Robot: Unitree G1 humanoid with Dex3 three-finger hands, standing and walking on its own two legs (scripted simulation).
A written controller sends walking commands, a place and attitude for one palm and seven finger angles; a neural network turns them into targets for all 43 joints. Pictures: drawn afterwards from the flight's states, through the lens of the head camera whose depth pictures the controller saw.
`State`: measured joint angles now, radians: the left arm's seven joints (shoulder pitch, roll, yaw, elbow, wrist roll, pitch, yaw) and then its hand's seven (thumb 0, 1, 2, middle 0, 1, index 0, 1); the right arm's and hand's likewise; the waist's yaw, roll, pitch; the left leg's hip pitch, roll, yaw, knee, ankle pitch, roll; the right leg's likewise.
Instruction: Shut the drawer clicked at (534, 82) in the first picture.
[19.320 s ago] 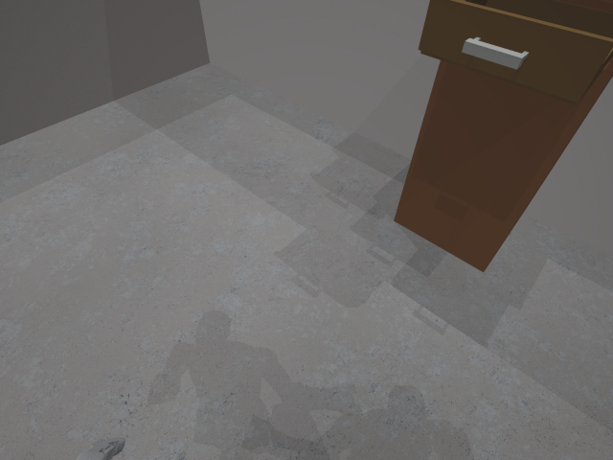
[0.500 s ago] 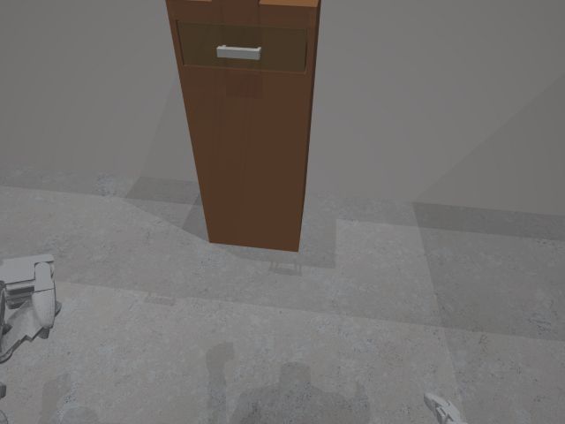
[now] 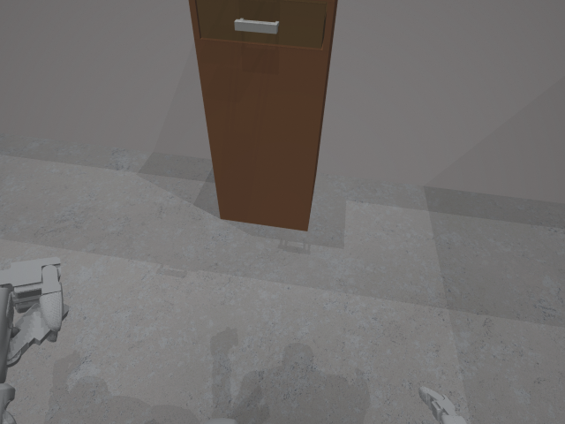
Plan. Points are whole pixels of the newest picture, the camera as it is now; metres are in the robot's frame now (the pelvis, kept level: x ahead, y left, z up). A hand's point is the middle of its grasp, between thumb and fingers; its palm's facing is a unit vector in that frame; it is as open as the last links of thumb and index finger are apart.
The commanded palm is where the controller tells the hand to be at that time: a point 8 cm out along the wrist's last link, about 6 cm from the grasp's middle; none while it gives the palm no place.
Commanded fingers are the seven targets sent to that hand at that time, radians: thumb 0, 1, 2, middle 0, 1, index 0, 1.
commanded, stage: let the arm hang, fingers relaxed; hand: left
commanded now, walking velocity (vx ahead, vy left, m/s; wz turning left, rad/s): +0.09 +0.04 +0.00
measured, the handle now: (257, 24) +1.14 +0.16 +0.15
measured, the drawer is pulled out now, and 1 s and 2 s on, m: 0.00 0.00 0.00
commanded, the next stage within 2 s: look to check the result in 1.20 s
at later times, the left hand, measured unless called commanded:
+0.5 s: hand out of the picture -0.01 +0.22 -0.17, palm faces +0.06 -0.97 -0.23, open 3.6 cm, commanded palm none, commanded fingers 0.00 0.90 0.90 -0.56 -0.69 -0.56 -0.69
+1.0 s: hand out of the picture -0.02 +0.22 -0.16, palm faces +0.10 -0.97 -0.23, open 7.3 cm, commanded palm none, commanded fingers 0.00 0.90 0.90 -0.20 -0.30 -0.20 -0.30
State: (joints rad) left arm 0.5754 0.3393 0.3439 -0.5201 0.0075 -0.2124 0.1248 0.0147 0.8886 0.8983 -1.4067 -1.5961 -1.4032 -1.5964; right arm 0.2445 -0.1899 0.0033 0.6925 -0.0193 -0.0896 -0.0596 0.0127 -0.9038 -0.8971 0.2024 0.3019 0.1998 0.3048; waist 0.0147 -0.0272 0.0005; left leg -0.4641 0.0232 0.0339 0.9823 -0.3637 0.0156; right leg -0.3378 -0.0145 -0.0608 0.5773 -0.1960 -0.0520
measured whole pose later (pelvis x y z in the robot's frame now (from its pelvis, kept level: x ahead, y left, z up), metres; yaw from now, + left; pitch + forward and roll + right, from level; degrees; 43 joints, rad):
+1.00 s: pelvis -0.03 +0.03 +0.01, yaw +4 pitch -2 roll -1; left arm 0.23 0.20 0.03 1.10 0.02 0.02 0.01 0.01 0.91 0.90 -0.22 -0.32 -0.21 -0.32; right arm 0.25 -0.21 -0.03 1.09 -0.03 0.02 -0.02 0.00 -0.91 -0.90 0.20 0.30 0.20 0.30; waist -0.01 0.02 0.02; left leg -0.28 -0.02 -0.01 0.44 -0.14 0.02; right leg -0.21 0.02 0.02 0.47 -0.27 -0.02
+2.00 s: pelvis +0.03 +0.01 +0.02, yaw +2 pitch -1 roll +0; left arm 0.12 0.28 0.02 1.13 0.01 -0.02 0.01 0.01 0.91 0.90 -0.20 -0.30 -0.20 -0.30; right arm 0.11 -0.29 -0.02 1.12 -0.01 0.00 -0.02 0.00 -0.91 -0.90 0.20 0.30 0.20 0.30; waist -0.01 0.02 0.06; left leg -0.15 0.01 0.02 0.34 -0.17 0.00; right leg -0.07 0.04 0.05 0.33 -0.24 -0.03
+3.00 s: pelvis +0.03 +0.01 +0.02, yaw +2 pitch -1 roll +0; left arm 0.11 0.32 0.02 1.13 0.01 -0.02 0.01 0.01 0.91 0.90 -0.20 -0.30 -0.20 -0.30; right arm 0.11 -0.33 -0.02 1.13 -0.01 0.00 -0.01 0.00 -0.91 -0.90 0.20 0.30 0.20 0.30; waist -0.01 0.01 0.06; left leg -0.13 0.02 0.03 0.31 -0.16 -0.01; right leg -0.06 0.05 0.06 0.30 -0.22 -0.03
